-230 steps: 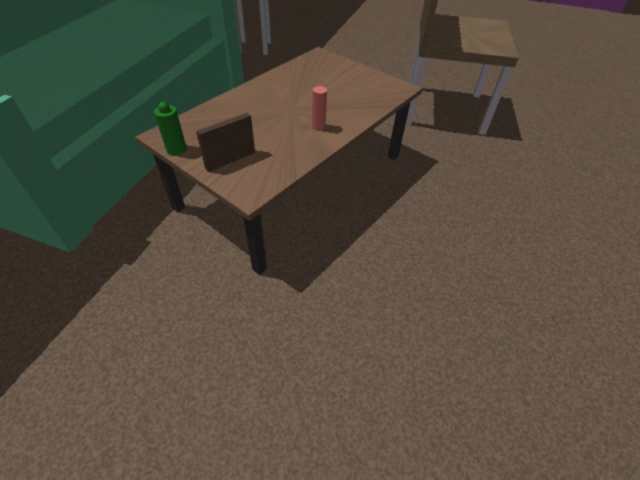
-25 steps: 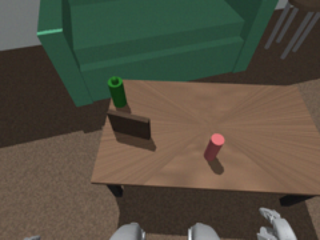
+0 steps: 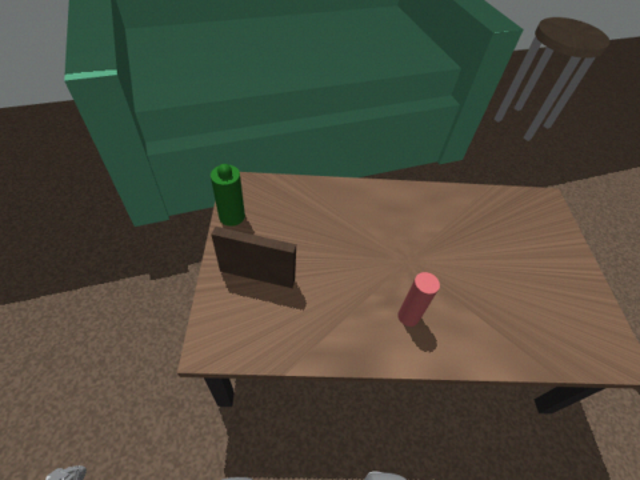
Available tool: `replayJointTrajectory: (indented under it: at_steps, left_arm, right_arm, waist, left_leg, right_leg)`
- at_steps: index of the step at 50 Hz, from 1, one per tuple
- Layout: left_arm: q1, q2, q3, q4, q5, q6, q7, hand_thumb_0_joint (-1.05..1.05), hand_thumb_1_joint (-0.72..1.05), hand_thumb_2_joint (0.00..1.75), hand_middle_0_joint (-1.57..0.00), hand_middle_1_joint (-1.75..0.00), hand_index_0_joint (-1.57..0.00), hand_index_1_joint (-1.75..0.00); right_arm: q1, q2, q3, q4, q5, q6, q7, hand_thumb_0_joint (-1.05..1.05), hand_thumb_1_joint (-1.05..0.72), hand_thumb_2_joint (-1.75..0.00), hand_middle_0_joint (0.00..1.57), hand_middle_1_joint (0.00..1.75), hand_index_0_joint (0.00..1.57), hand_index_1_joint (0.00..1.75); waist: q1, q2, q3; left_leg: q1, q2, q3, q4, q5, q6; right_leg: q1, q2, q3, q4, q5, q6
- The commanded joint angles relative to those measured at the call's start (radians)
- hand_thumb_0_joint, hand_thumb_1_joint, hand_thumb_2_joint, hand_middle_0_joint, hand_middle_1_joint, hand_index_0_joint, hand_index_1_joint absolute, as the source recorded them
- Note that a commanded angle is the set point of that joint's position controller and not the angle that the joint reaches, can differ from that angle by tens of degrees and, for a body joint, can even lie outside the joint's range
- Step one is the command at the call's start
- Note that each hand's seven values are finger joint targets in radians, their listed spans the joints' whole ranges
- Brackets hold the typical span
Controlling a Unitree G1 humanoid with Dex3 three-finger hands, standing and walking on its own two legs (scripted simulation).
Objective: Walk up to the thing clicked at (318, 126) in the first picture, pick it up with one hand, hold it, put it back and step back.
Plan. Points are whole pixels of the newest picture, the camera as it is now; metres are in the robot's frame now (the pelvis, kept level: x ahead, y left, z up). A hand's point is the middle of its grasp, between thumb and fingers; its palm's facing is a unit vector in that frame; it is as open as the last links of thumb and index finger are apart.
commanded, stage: walk up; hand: right
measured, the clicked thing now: (417, 300) +0.51 -0.23 -0.30
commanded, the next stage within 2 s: stand in 1.30 s
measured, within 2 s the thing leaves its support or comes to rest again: neither
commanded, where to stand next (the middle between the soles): +0.06 -0.01 m, yaw -2 degrees
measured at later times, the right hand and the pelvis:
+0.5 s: hand out of the picture +0.12 -0.27 -0.12, palm faces -0.01 +0.94 -0.35, open 7.3 cm; pelvis +0.00 -0.02 +0.03, yaw -1 degrees
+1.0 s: hand out of the picture +0.08 -0.27 -0.13, palm faces +0.04 +0.94 -0.35, open 7.3 cm; pelvis +0.01 -0.01 +0.03, yaw -2 degrees
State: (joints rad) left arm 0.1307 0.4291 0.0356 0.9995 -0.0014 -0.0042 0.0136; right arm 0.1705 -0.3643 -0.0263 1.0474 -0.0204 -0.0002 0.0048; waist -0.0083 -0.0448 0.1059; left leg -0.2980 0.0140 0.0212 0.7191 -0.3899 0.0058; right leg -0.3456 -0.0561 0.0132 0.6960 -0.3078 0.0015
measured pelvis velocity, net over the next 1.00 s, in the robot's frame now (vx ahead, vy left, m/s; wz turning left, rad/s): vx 0.01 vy -0.01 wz -0.03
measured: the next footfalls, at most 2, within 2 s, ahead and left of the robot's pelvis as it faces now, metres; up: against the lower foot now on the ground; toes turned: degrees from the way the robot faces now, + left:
none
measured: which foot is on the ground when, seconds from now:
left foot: down 0.00-1.00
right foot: down 0.00-1.00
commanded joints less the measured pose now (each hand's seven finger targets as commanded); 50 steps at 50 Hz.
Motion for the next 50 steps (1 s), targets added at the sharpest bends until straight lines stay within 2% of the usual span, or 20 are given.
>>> replayJointTrajectory:
  at_steps: [1,2,3,4,6,8,10,11,17,22,29,34,37,50]
  left_arm:
    - [-0.024,0.183,0.038,-0.036,-0.002,-0.025,0.005,0.0,0.9,0.9,-0.2,-0.3,-0.2,-0.3]
    - [-0.048,0.179,0.029,-0.035,-0.004,-0.023,0.001,0.0,0.9,0.9,-0.2,-0.3,-0.2,-0.3]
    - [-0.068,0.171,0.021,-0.033,-0.003,-0.017,-0.004,0.0,0.9,0.9,-0.2,-0.3,-0.2,-0.3]
    - [-0.086,0.162,0.017,-0.028,-0.004,-0.011,-0.009,0.0,0.9,0.9,-0.2,-0.3,-0.2,-0.3]
    - [-0.067,0.159,0.014,0.003,-0.002,-0.008,-0.013,0.0,0.9,0.9,-0.2,-0.3,-0.2,-0.3]
    - [-0.072,0.165,0.015,0.026,0.001,-0.013,-0.016,0.0,0.9,0.9,-0.2,-0.3,-0.2,-0.3]
    - [-0.077,0.164,0.015,0.042,-0.001,-0.02,-0.016,0.0,0.9,0.9,-0.2,-0.3,-0.2,-0.3]
    - [-0.086,0.163,0.015,0.049,-0.002,-0.022,-0.016,0.0,0.9,0.9,-0.2,-0.3,-0.2,-0.3]
    - [-0.111,0.159,0.01,0.078,0.006,-0.026,-0.017,0.0,0.9,0.9,-0.2,-0.3,-0.2,-0.3]
    - [-0.12,0.151,0.013,0.088,0.009,-0.029,-0.018,0.0,0.9,0.9,-0.2,-0.3,-0.2,-0.3]
    - [-0.123,0.141,0.02,0.093,0.009,-0.031,-0.016,0.0,0.9,0.9,-0.2,-0.3,-0.2,-0.3]
    - [-0.1,0.133,0.02,0.094,0.008,-0.027,-0.014,0.0,0.9,0.9,-0.2,-0.3,-0.2,-0.3]
    - [-0.104,0.132,0.021,0.096,0.008,-0.024,-0.014,0.0,0.9,0.9,-0.2,-0.3,-0.2,-0.3]
    - [-0.122,0.124,0.02,0.087,0.009,-0.015,-0.014,0.0,0.9,0.9,-0.2,-0.3,-0.2,-0.3]
  right_arm:
    - [-0.081,-0.248,-0.046,-0.071,0.02,-0.043,-0.02,0.0,-0.9,-0.9,0.2,0.3,0.2,0.3]
    - [-0.076,-0.238,-0.042,-0.061,0.02,-0.042,-0.021,0.0,-0.9,-0.9,0.2,0.3,0.2,0.3]
    - [-0.092,-0.245,-0.044,-0.054,0.015,-0.042,-0.023,0.0,-0.9,-0.9,0.2,0.3,0.2,0.3]
    - [-0.107,-0.259,-0.046,-0.046,0.011,-0.042,-0.024,0.0,-0.9,-0.9,0.2,0.3,0.2,0.3]
    - [-0.145,-0.27,-0.042,-0.038,0.009,-0.042,-0.021,0.0,-0.9,-0.9,0.2,0.3,0.2,0.3]
    - [-0.145,-0.251,-0.035,-0.027,0.009,-0.042,-0.018,0.0,-0.9,-0.9,0.2,0.3,0.2,0.3]
    - [-0.14,-0.234,-0.028,-0.012,0.013,-0.044,-0.018,0.0,-0.9,-0.9,0.2,0.3,0.2,0.3]
    - [-0.142,-0.228,-0.027,-0.007,0.015,-0.043,-0.018,0.0,-0.9,-0.9,0.2,0.3,0.2,0.3]
    - [-0.164,-0.22,-0.025,0.017,0.016,-0.039,-0.011,0.0,-0.9,-0.9,0.2,0.3,0.2,0.3]
    - [-0.158,-0.202,-0.026,0.031,0.014,-0.035,-0.006,0.0,-0.9,-0.9,0.2,0.3,0.2,0.3]
    - [-0.159,-0.202,-0.03,0.04,0.01,-0.034,-0.007,0.0,-0.9,-0.9,0.2,0.3,0.2,0.3]
    - [-0.168,-0.209,-0.03,0.039,0.009,-0.039,-0.01,0.0,-0.9,-0.9,0.2,0.3,0.2,0.3]
    - [-0.156,-0.204,-0.032,0.041,0.012,-0.039,-0.011,0.0,-0.9,-0.9,0.2,0.3,0.2,0.3]
    - [-0.13,-0.203,-0.031,0.048,0.008,-0.04,-0.014,0.0,-0.9,-0.9,0.2,0.3,0.2,0.3]
  waist:
    - [0.021,0.156,-0.167]
    - [0.01,0.148,-0.166]
    - [0.01,0.137,-0.144]
    - [0.012,0.135,-0.12]
    - [0.03,0.131,-0.106]
    - [0.026,0.101,-0.104]
    - [0.022,0.076,-0.126]
    - [0.017,0.069,-0.121]
    - [0.008,0.034,-0.115]
    - [0.0,0.002,-0.127]
    - [0.002,0.018,-0.155]
    - [0.014,0.048,-0.17]
    - [0.009,0.037,-0.17]
    - [0.005,0.043,-0.142]
  left_leg:
    - [-0.006,0.121,-0.142,-0.183,0.385,0.048]
    - [-0.004,0.122,-0.159,-0.257,0.247,0.049]
    - [0.003,0.136,-0.181,-0.311,0.134,0.055]
    - [0.001,0.155,-0.203,-0.349,0.071,0.06]
    - [0.003,0.175,-0.211,-0.357,0.052,0.07]
    - [-0.005,0.153,-0.171,-0.361,0.068,0.057]
    - [0.033,0.123,-0.128,-0.346,0.153,0.037]
    - [0.042,0.111,-0.113,-0.341,0.164,0.029]
    - [0.121,0.107,-0.089,-0.381,0.165,0.024]
    - [0.18,0.096,-0.062,-0.384,0.17,0.015]
    - [0.193,0.106,-0.055,-0.407,0.249,0.004]
    - [0.203,0.118,-0.056,-0.424,0.306,0.006]
    - [0.209,0.12,-0.052,-0.425,0.327,0.005]
    - [0.178,0.122,-0.054,-0.458,0.291,0.006]
  right_leg:
    - [0.194,-0.04,0.045,-0.114,0.296,-0.059]
    - [0.17,-0.041,0.05,-0.109,0.221,-0.061]
    - [0.139,-0.027,0.04,-0.111,0.136,-0.049]
    - [0.127,-0.01,0.021,-0.123,0.067,-0.037]
    - [0.133,-0.009,0.015,-0.167,0.033,-0.034]
    - [0.174,-0.023,0.037,-0.212,0.09,-0.04]
    - [0.202,-0.05,0.067,-0.244,0.191,-0.046]
    - [0.198,-0.057,0.075,-0.261,0.214,-0.044]
    - [0.161,-0.074,0.087,-0.34,0.203,-0.03]
    - [0.13,-0.084,0.112,-0.404,0.114,-0.025]
    - [0.182,-0.085,0.099,-0.403,0.203,-0.022]
    - [0.215,-0.078,0.079,-0.384,0.294,-0.017]
    - [0.22,-0.076,0.075,-0.38,0.308,-0.017]
    - [0.235,-0.069,0.076,-0.371,0.3,-0.013]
